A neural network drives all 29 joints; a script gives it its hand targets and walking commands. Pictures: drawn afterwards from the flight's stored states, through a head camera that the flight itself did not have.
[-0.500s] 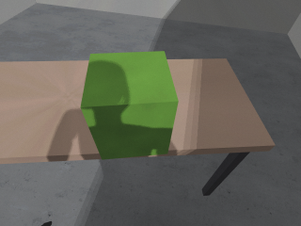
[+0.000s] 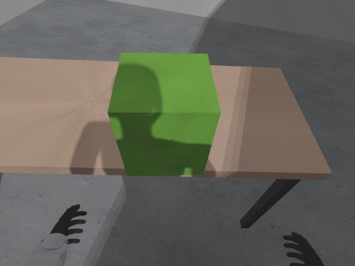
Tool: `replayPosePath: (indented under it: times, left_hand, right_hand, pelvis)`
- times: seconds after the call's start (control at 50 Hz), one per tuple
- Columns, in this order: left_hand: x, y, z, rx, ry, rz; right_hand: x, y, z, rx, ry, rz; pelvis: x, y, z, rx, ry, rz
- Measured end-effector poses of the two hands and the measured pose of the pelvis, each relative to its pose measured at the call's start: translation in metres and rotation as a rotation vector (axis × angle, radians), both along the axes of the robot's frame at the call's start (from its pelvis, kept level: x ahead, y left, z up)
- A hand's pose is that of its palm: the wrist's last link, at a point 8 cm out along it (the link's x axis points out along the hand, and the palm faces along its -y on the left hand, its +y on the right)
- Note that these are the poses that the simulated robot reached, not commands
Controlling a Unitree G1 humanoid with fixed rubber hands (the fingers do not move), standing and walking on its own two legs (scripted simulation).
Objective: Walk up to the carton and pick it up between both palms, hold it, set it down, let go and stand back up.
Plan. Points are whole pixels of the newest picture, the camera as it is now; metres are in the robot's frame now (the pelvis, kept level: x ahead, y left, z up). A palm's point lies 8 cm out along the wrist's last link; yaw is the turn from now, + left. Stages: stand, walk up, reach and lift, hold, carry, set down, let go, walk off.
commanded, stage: reach and lift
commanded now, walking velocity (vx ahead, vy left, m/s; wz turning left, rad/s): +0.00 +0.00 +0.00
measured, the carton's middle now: (165, 117) +0.45 +0.04 +0.05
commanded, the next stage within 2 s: none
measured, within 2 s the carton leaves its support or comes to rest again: neither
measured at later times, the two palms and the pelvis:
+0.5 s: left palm (66, 243) +0.17 +0.24 -0.04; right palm (306, 258) +0.15 -0.26 -0.02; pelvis +0.00 +0.01 +0.01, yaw +0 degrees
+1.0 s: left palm (66, 234) +0.18 +0.23 +0.00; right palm (303, 242) +0.16 -0.23 +0.03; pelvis +0.02 +0.01 +0.01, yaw +0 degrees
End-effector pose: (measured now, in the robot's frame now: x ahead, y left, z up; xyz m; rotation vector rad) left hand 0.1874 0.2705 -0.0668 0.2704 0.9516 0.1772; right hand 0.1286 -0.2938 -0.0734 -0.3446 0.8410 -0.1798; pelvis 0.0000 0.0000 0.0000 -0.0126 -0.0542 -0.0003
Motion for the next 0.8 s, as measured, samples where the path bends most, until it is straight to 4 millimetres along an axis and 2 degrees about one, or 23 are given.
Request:
replayPosePath:
  times: [0.1,0.2,0.32,0.5,0.62,0.8]
  left_hand:
    - [-0.036,0.012,-0.005,0.012,0.023,0.016]
    - [-0.051,0.013,-0.002,0.022,-0.022,-0.003]
    - [-0.038,-0.001,0.013,0.019,-0.121,-0.041]
    - [-0.016,-0.031,0.029,-0.042,-0.199,-0.049]
    - [-0.011,-0.038,0.039,-0.065,-0.24,-0.045]
    - [-0.006,-0.036,0.055,-0.109,-0.364,-0.043]
  right_hand:
    - [-0.013,0.018,0.014,0.014,-0.039,0.031]
    - [-0.017,0.035,0.025,0.042,-0.08,0.055]
    - [-0.009,0.041,0.033,0.071,-0.122,0.062]
    - [0.017,0.038,0.049,0.097,-0.195,0.064]
    - [0.03,0.04,0.062,0.116,-0.238,0.037]
    - [0.034,0.055,0.079,0.144,-0.326,0.006]
  pelvis:
    - [-0.008,0.011,0.002,-0.015,-0.022,0.002]
    - [-0.013,0.017,0.003,-0.024,-0.046,0.003]
    - [-0.013,0.016,0.003,-0.023,-0.055,0.004]
    - [-0.003,0.007,0.007,-0.012,-0.029,0.004]
    - [0.008,0.003,0.01,-0.008,0.005,0.004]
    - [0.018,0.009,0.011,-0.016,0.022,0.004]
